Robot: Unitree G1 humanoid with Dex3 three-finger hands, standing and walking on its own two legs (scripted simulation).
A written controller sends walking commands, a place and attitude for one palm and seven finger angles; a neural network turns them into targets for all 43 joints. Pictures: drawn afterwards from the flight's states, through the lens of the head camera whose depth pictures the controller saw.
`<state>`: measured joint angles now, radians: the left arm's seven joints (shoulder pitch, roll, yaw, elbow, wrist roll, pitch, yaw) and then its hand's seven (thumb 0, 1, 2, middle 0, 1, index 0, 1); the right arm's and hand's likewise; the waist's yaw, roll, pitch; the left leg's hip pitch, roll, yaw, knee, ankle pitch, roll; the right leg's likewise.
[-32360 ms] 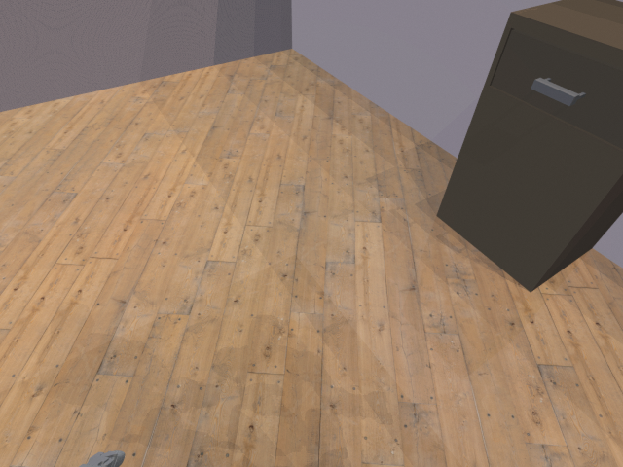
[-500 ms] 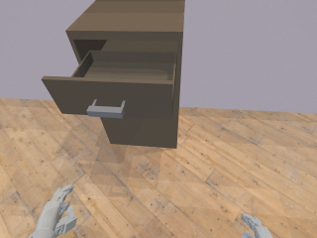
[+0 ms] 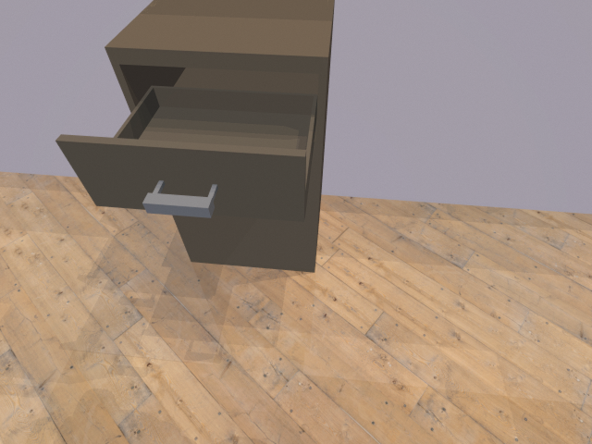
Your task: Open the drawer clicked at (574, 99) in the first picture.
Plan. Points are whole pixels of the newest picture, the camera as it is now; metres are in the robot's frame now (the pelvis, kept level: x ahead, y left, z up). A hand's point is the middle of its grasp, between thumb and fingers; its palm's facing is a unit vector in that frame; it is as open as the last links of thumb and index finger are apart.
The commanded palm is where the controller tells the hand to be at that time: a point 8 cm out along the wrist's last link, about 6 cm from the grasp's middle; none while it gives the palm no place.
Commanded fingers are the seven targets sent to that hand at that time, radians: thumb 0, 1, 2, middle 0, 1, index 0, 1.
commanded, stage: let the arm hang, fingers relaxed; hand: left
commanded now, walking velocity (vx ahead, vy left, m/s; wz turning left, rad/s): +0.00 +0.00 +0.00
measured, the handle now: (183, 196) +0.54 +0.26 -0.02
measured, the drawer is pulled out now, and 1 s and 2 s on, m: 0.30 0.30 0.30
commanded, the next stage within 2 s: look to check the result in 0.44 s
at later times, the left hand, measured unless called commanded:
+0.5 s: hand out of the picture +0.00 +0.16 -0.18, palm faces +0.05 -0.99 -0.16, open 7.4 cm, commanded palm none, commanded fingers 0.00 0.90 0.90 -0.20 -0.30 -0.20 -0.30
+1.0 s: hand out of the picture +0.02 +0.17 -0.17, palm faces +0.03 -0.98 -0.17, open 7.4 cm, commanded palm none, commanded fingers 0.00 0.90 0.90 -0.20 -0.30 -0.20 -0.30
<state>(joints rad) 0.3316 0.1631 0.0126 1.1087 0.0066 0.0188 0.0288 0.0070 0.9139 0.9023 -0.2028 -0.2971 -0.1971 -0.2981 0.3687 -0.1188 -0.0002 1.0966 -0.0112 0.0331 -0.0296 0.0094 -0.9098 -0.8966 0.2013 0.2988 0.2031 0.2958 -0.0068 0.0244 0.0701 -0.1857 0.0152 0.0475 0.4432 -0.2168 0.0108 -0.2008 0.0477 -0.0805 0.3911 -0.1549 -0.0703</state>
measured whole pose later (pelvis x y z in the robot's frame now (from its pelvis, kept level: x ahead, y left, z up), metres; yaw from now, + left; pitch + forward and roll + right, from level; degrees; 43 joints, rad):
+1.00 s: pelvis +0.03 +0.01 +0.00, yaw -1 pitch -2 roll +0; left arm 0.29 0.11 0.01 1.14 0.01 0.00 0.04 0.00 0.90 0.90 -0.20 -0.30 -0.20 -0.30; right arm 0.31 -0.10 0.00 1.13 -0.01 0.00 -0.05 0.01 -0.91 -0.90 0.20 0.30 0.20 0.30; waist 0.00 0.01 0.06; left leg -0.11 -0.01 0.07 0.39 -0.24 0.03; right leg -0.16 0.03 -0.05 0.39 -0.20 -0.05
